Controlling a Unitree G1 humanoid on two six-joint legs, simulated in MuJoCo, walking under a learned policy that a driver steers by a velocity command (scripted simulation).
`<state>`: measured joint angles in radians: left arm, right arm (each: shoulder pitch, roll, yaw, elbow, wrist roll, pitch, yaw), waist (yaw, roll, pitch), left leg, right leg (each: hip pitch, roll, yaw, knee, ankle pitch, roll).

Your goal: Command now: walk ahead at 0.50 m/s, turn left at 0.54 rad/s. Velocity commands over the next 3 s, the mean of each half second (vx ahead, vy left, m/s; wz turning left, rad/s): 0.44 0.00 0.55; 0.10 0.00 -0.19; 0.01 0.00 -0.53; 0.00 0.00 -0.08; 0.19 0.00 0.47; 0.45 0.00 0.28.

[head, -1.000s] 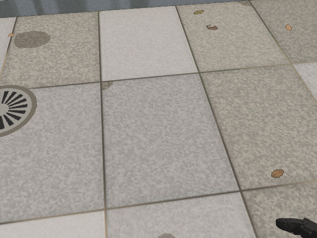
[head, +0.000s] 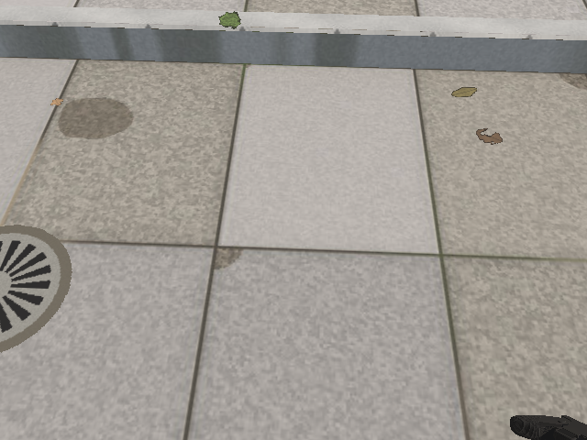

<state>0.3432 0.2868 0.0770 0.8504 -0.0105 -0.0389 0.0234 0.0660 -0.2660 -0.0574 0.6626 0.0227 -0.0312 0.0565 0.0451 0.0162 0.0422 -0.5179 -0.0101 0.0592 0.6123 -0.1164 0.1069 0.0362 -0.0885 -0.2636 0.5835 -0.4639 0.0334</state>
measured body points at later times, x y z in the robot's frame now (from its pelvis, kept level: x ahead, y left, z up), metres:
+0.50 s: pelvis +0.27 -0.01 +0.01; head +0.31 -0.01 +0.46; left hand +0.43 +0.28 -0.06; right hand +0.41 -0.28 -0.10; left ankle +0.12 +0.08 -0.68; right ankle +0.42 -0.09 -0.71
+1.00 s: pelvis +0.34 +0.00 +0.03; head +0.37 +0.02 +0.47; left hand +0.44 +0.31 -0.08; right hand +0.53 -0.25 -0.06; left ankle +0.33 +0.13 -0.71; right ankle +0.36 -0.12 -0.65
